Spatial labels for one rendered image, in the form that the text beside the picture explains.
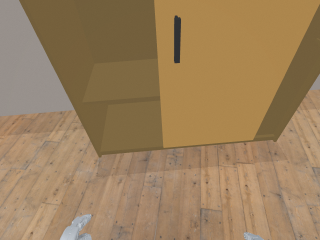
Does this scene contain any left robot hand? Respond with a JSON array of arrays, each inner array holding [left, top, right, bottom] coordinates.
[[60, 214, 92, 240]]

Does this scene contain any wardrobe door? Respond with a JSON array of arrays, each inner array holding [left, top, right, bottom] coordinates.
[[256, 4, 320, 136], [154, 0, 320, 148]]

